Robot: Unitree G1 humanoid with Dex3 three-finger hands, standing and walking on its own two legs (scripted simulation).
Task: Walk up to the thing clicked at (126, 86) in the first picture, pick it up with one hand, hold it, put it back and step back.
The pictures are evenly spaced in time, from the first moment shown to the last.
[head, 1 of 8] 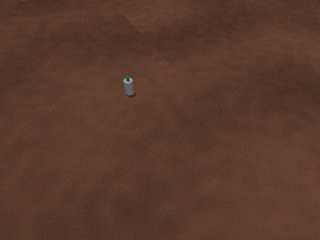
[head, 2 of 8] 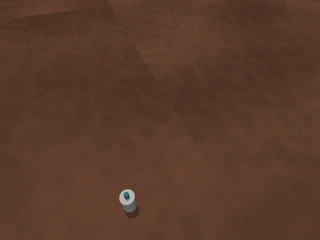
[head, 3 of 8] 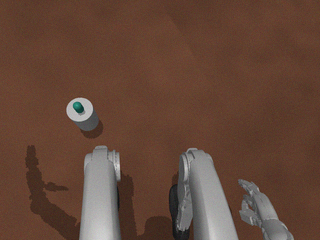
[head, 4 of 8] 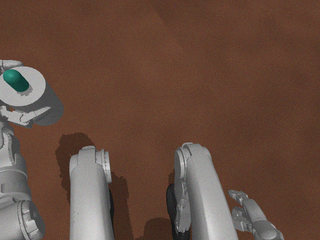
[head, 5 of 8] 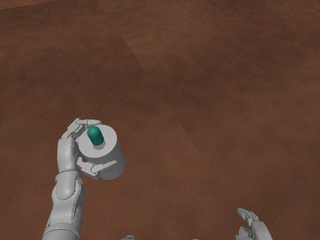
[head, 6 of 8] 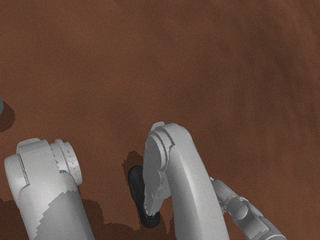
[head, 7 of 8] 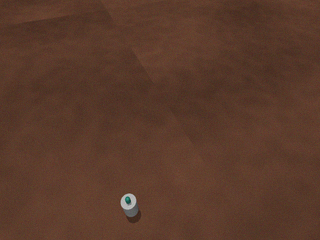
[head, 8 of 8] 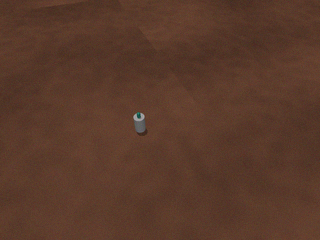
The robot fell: no
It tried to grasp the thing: yes
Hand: left
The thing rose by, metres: 0.69
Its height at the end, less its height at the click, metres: +0.00
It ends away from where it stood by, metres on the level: 0.01
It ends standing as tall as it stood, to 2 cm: yes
